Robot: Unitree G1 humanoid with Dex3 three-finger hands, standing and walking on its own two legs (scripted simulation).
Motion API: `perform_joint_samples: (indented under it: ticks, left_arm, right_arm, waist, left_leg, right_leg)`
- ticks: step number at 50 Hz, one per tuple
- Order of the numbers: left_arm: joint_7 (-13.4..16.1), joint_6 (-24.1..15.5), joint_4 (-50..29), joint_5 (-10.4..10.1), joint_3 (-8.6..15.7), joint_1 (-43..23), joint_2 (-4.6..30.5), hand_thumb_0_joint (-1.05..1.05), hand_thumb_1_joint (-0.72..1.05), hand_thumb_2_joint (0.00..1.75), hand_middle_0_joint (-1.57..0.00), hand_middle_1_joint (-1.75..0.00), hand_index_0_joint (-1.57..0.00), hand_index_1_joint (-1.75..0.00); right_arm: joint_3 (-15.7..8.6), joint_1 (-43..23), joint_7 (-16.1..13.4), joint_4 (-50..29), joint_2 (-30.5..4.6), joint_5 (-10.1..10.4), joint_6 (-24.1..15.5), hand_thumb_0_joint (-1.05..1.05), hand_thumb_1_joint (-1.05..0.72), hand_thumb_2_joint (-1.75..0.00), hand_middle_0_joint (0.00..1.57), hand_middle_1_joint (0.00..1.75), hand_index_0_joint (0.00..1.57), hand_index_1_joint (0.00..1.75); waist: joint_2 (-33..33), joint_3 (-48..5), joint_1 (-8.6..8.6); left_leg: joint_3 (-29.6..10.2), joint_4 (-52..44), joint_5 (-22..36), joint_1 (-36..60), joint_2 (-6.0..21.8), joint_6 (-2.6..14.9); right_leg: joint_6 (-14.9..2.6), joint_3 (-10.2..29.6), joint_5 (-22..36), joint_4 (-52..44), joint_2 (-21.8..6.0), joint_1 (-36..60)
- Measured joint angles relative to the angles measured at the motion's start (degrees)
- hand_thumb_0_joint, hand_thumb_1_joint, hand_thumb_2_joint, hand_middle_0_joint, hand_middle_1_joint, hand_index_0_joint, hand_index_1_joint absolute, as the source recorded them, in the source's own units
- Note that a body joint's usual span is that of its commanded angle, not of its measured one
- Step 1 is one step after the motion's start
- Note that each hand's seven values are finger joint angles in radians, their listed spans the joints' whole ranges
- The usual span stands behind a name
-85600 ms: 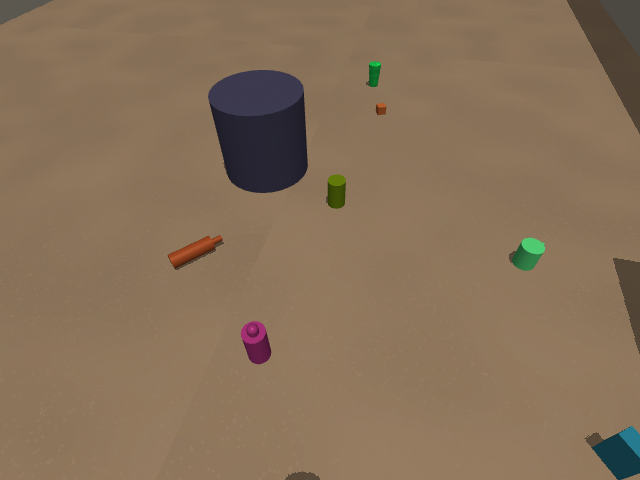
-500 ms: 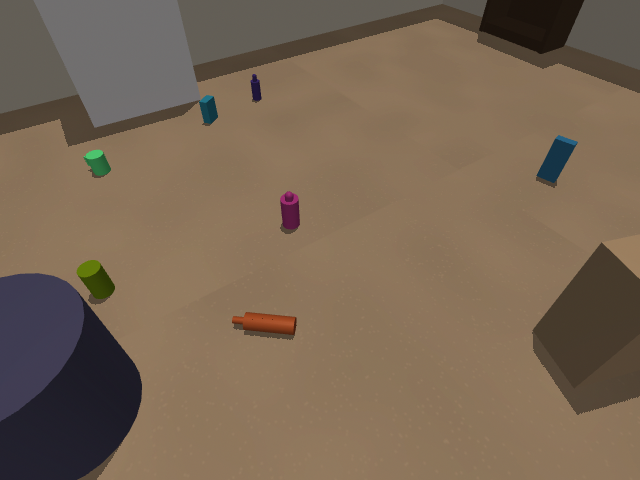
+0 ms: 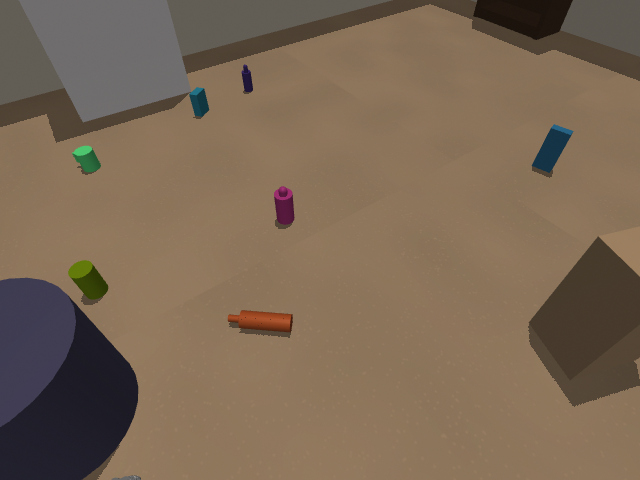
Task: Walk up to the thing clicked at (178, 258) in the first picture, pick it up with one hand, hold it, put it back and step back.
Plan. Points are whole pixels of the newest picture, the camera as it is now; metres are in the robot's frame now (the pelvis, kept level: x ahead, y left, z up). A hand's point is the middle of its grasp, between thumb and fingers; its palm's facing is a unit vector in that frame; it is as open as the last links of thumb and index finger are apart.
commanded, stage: stand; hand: left
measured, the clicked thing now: (259, 320) +0.75 +0.25 -0.75
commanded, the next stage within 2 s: walk up in 0.94 s
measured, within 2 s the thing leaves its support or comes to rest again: neither
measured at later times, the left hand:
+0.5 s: hand out of the picture +0.07 +0.25 -0.15, palm faces -0.02 -0.94 -0.35, open 7.3 cm
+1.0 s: hand out of the picture +0.07 +0.25 -0.15, palm faces -0.02 -0.94 -0.34, open 7.3 cm
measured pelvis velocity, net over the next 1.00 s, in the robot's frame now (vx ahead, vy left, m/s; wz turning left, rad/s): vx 0.00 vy -0.01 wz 0.01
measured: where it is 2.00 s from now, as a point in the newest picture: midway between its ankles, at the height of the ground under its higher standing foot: (325, 479)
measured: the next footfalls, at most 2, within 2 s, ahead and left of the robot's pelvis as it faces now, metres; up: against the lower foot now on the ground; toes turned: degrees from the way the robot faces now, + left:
right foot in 1.54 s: +0.29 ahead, -0.11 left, +0.00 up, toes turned -1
left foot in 1.90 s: +0.33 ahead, +0.14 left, +0.00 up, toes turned +3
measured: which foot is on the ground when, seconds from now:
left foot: down 0.00-1.00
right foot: down 0.00-1.00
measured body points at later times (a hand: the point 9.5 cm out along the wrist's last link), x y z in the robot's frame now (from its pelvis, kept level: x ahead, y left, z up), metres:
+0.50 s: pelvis -0.01 +0.00 +0.00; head +0.01 -0.01 +0.45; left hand +0.07 +0.30 -0.13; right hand +0.07 -0.30 -0.13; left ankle -0.01 +0.13 -0.74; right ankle -0.02 -0.14 -0.74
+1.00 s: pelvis +0.00 -0.01 +0.00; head +0.00 -0.01 +0.45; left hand +0.07 +0.30 -0.13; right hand +0.06 -0.31 -0.13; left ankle -0.01 +0.12 -0.74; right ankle -0.02 -0.13 -0.74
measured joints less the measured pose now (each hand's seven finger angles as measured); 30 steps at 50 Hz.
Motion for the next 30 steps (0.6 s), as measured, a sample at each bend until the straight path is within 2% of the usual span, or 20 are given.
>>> perform_joint_samples:
  ticks: [10, 30]
  left_arm:
    - [-0.11, 0.34, 2.13, 0.11, -0.86, -0.32, -0.4, 0.0, 0.91, 0.9, -0.21, -0.3, -0.2, -0.3]
    - [-0.23, 0.36, 2.88, 0.12, -1.1, 1.54, -0.19, 0.0, 0.91, 0.9, -0.21, -0.3, -0.2, -0.3]
  right_arm:
    - [0.64, -0.58, -0.17, 2.03, 0.15, 0.37, -0.07, 0.01, -0.9, -0.9, 0.2, 0.3, 0.21, 0.3]
    - [0.95, 0.83, -0.02, 3.45, -0.39, 0.29, -0.07, 0.01, -0.9, -0.9, 0.2, 0.3, 0.21, 0.3]
  waist:
    - [0.19, 0.28, -0.45]
    - [0.69, -0.48, -0.28]
  left_leg:
    - [0.1, -3.92, 2.38, 1.19, -0.18, 0.06]
    - [-0.19, -5.05, 3.52, 1.06, 0.03, -0.29]
  right_leg:
    - [0.19, 0.08, 2.2, -3.58, -0.3, 1.02]
    - [-0.11, -0.21, 2.96, -4.12, -0.12, 0.69]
